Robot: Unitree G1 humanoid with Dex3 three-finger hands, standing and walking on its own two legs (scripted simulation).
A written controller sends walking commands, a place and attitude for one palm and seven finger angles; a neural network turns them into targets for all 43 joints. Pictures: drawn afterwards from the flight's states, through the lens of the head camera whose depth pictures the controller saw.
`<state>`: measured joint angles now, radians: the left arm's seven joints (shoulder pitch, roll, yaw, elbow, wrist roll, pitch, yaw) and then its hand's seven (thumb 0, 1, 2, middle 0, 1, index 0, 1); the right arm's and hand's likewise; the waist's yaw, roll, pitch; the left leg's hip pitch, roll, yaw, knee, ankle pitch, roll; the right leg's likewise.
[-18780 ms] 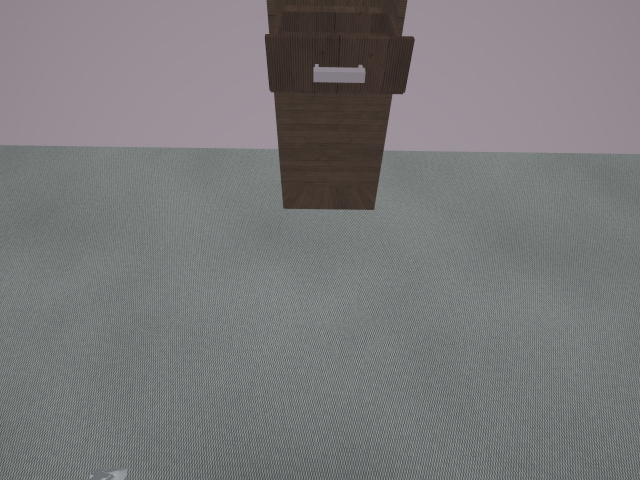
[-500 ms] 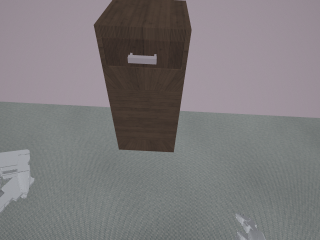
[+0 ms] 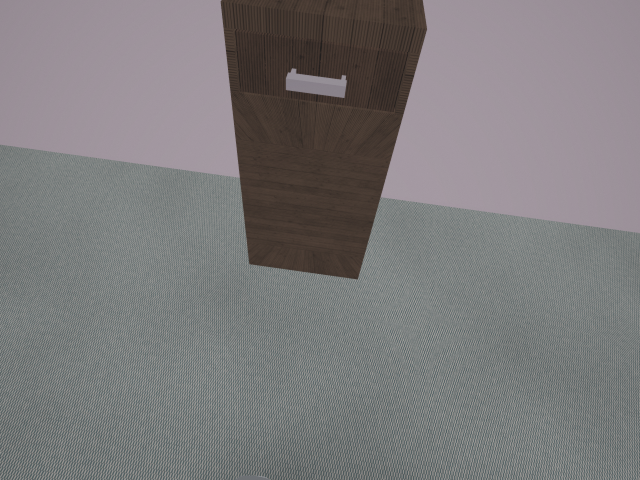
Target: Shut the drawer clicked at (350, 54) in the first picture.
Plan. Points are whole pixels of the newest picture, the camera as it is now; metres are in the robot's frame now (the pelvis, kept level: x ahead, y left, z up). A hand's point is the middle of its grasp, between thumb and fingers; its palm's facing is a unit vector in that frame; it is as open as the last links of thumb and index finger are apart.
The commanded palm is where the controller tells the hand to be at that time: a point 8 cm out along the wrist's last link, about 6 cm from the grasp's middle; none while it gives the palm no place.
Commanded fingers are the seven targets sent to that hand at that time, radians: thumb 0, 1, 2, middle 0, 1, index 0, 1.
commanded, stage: let the arm hang, fingers relaxed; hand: left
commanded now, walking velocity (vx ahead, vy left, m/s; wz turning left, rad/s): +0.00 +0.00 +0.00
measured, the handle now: (317, 80) +0.89 +0.07 +0.03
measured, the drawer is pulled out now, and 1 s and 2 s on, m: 0.00 0.00 0.00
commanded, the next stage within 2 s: look to check the result in 0.72 s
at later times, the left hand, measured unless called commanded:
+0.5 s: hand out of the picture -0.01 +0.14 -0.17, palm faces +0.04 -0.99 -0.16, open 7.2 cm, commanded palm none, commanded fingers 0.00 0.90 0.90 -0.20 -0.30 -0.20 -0.30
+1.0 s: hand out of the picture +0.00 +0.13 -0.17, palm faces +0.05 -0.98 -0.17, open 7.4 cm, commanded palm none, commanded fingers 0.00 0.90 0.90 -0.20 -0.30 -0.20 -0.30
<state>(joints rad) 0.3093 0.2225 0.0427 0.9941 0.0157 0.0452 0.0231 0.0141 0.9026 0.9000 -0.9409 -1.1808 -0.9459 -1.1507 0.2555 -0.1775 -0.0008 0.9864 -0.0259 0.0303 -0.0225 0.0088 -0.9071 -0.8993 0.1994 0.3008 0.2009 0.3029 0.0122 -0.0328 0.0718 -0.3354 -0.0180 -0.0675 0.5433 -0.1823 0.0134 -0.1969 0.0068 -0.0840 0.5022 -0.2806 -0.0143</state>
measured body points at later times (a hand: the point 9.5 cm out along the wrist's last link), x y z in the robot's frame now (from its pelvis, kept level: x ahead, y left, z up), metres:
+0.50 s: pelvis +0.01 -0.01 +0.00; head +0.00 -0.02 +0.45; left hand -0.01 +0.20 -0.16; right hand -0.02 -0.20 -0.16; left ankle +0.07 +0.11 -0.73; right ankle +0.00 -0.11 -0.73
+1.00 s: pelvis +0.02 -0.02 +0.00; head +0.03 -0.03 +0.45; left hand +0.00 +0.18 -0.16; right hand -0.01 -0.22 -0.16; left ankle +0.07 +0.11 -0.73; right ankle +0.00 -0.11 -0.73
